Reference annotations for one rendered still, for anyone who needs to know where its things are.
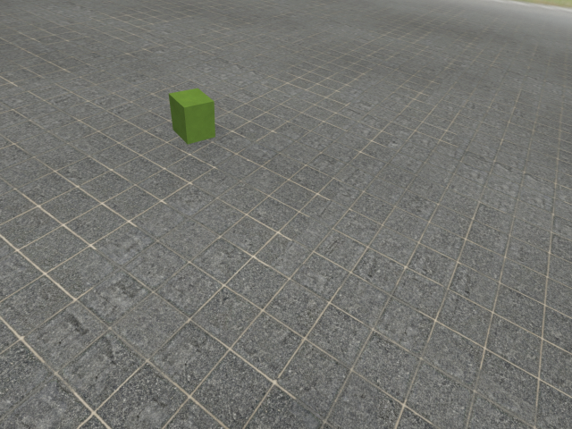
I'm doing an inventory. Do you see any carton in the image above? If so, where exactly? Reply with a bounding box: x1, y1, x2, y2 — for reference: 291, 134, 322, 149
169, 88, 215, 144

